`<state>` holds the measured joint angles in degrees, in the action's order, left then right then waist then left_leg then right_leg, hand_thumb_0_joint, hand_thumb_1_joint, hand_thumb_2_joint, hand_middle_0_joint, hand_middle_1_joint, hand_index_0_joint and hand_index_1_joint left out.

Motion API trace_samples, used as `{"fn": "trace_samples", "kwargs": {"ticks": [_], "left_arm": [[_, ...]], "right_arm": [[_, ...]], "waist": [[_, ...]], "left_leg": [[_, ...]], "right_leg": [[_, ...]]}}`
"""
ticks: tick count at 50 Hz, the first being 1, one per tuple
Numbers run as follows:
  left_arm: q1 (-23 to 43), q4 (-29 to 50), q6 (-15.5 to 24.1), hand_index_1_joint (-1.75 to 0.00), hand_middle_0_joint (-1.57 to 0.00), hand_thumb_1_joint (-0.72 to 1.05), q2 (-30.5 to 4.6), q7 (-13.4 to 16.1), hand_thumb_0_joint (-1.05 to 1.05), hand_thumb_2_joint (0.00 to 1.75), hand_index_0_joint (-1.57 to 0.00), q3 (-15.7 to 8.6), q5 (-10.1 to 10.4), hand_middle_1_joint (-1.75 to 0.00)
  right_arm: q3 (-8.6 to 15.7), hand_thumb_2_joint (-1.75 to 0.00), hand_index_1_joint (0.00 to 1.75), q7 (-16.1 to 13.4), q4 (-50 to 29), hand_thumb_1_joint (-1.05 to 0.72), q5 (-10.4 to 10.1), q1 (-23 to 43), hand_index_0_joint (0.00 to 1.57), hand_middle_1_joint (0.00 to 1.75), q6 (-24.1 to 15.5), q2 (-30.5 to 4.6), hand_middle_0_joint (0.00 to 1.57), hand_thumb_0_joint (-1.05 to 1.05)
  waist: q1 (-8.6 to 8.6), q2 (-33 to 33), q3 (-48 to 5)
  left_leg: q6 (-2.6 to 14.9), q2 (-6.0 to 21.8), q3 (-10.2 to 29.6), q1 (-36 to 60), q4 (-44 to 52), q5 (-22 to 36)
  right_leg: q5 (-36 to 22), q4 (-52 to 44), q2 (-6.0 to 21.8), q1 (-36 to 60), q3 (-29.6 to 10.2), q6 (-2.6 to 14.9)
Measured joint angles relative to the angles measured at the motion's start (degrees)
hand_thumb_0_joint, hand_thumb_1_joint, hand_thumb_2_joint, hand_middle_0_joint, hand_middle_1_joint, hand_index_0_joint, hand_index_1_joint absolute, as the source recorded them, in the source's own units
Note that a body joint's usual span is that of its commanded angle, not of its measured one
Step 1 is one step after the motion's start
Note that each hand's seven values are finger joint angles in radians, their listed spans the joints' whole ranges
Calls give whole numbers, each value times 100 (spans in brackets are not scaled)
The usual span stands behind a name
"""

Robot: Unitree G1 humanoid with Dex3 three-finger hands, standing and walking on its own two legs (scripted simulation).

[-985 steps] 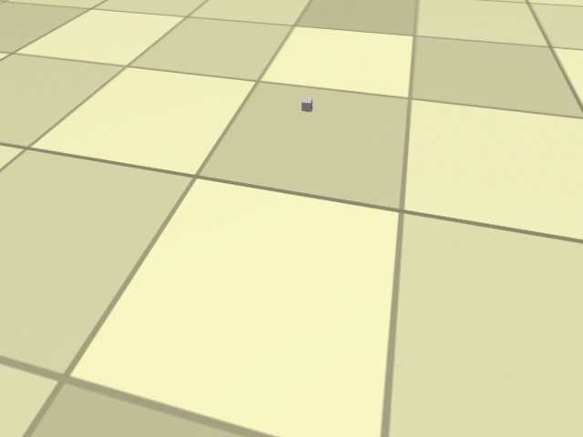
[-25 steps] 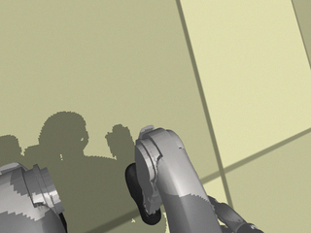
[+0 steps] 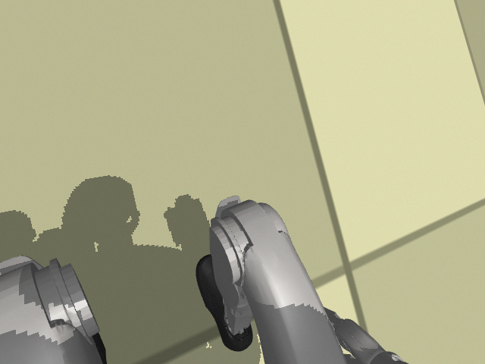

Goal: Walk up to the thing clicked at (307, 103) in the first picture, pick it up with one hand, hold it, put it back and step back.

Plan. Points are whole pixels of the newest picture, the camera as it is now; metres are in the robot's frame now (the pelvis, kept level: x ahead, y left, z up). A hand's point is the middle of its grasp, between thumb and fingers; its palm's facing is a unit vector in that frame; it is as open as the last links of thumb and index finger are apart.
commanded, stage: settle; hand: left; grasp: from above
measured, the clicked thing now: out of the picture +0.45 +0.34 -0.27
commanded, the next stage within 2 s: lift in 0.90 s
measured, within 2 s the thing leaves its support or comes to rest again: leaves its support in 0.34 s
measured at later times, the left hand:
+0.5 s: hand out of the picture +0.44 +0.36 -0.19, palm faces -0.41 -0.07 -0.91, open 8.7 cm
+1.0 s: hand out of the picture +0.43 +0.35 -0.12, palm faces -0.48 -0.06 -0.88, open 8.7 cm
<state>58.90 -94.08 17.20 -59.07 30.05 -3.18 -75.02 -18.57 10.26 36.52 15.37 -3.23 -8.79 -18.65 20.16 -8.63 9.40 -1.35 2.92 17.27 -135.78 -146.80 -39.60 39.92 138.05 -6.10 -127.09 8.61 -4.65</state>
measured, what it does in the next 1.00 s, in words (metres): stands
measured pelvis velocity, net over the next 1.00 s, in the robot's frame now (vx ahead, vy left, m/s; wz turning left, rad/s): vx -0.01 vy -0.01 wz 0.09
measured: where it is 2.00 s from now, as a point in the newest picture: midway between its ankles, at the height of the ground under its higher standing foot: (168, 349)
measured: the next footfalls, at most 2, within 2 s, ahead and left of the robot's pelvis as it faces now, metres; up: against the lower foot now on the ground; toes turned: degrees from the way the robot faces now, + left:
none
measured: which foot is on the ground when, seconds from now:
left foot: down 0.00-1.00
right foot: down 0.00-1.00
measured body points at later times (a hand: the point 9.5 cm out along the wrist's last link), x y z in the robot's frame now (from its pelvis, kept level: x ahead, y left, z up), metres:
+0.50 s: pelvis +0.00 +0.00 +0.01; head +0.25 +0.13 +0.36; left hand +0.46 +0.36 -0.14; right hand +0.10 -0.25 -0.07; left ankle +0.07 +0.14 -0.26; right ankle +0.11 -0.12 -0.26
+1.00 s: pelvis -0.01 -0.01 +0.03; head +0.22 +0.11 +0.40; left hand +0.45 +0.35 -0.07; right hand +0.09 -0.27 -0.06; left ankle +0.07 +0.14 -0.26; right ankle +0.11 -0.12 -0.26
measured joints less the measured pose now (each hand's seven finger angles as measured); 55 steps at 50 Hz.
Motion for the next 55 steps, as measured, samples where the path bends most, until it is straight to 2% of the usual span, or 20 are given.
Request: {"fn": "trace_samples", "kwargs": {"ticks": [12,17,22,27,34,42,51,55], "left_arm": [[-130,307,-7,-36,-81,20,55,-162,1,34,-82,-72,-48,-38],[-361,776,-53,-33,-83,20,189,-339,1,32,-85,-184,-60,-36],[-571,1338,-137,-31,-85,19,417,-520,1,33,-86,-223,25,-34],[-564,1597,-309,-30,-85,18,624,-820,1,33,-87,-87,181,-34],[-458,1866,-485,-30,-85,18,888,-1438,1,33,-87,161,445,-34],[-505,2260,-382,-30,-85,18,1098,-1995,1,33,-87,208,527,-33],[-487,2457,-223,-30,-86,18,1095,-2060,1,33,-87,162,434,-33],[-484,2501,-298,-30,-85,19,1108,-2079,1,32,-86,155,491,-34]], "right_arm": [[36,-90,30,-11,-42,-91,-14,-66,20,29,88,8,21,0],[168,-90,30,9,-46,-91,-69,-123,20,29,115,22,21,0],[391,-90,30,54,-12,-91,-159,-195,20,29,195,36,21,0],[640,-90,30,70,-6,-91,-318,-231,20,29,306,55,21,0],[866,-90,30,-4,-42,-91,-580,-290,20,29,551,114,20,0],[969,-90,30,-191,-95,-92,-768,-434,20,29,892,143,21,0],[1068,-90,30,-340,-35,-91,-808,-554,20,29,1090,90,21,0],[1130,-90,30,-380,-23,-92,-821,-596,20,29,1119,106,21,0]], "waist": [[-41,26,-74],[-138,91,-158],[-292,249,-359],[-421,474,-592],[-572,692,-778],[-659,761,-813],[-658,748,-843],[-656,794,-891]], "left_leg": [[-25,-45,19,-4,45,-9],[-44,-73,11,-20,89,6],[-40,-87,-56,-49,165,19],[-2,-95,-172,-80,281,63],[60,-79,-361,-31,517,143],[55,-115,-454,112,780,260],[40,-143,-520,152,946,411],[53,-137,-556,170,1020,447]], "right_leg": [[42,-43,49,31,33,52],[56,-67,83,25,36,72],[84,-97,124,-1,-4,91],[96,-152,170,-28,-80,90],[72,-298,221,-4,-213,54],[15,-487,297,131,-253,123],[-96,-580,342,138,-295,136],[-128,-639,348,145,-320,134]]}}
